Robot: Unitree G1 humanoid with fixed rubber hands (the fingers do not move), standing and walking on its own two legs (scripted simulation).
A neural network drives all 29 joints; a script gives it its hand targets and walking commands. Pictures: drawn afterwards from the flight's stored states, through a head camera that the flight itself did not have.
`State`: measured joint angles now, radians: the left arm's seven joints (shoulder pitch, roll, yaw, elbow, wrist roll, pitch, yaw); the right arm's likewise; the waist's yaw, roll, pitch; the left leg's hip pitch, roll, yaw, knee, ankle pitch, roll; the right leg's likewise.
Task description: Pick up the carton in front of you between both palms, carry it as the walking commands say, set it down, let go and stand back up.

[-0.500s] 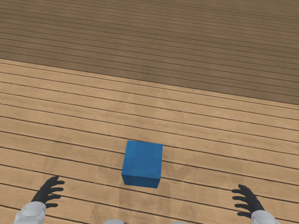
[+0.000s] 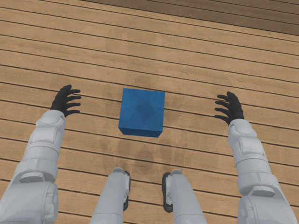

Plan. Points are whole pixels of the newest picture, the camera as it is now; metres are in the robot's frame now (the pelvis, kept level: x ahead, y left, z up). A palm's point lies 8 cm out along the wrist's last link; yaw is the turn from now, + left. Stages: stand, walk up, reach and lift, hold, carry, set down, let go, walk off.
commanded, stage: reach and lift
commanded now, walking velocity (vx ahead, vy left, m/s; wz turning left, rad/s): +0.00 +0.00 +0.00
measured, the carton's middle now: (142, 115) +0.50 +0.03 -0.57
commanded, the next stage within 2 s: none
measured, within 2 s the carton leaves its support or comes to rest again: neither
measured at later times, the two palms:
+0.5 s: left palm (88, 77) +0.52 +0.21 -0.17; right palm (200, 88) +0.50 -0.17 -0.17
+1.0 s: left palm (101, 103) +0.51 +0.22 -0.39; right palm (184, 108) +0.49 -0.16 -0.39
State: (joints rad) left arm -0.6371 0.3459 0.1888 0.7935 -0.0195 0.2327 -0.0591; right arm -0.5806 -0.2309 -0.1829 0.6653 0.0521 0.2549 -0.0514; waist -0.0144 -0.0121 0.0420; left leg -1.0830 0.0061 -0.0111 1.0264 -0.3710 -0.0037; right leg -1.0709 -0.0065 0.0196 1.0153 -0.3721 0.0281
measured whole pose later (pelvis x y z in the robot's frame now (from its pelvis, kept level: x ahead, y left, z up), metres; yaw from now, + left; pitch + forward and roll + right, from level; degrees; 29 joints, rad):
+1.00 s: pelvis -0.05 +0.00 -0.24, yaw -3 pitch +46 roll -3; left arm -1.41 0.44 0.19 1.07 -0.06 0.12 0.01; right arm -1.33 -0.23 -0.23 0.91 0.13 0.14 -0.16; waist -0.01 -0.03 0.14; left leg -2.17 -0.04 -0.08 1.90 -0.54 -0.04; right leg -2.15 0.07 0.04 1.87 -0.54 0.07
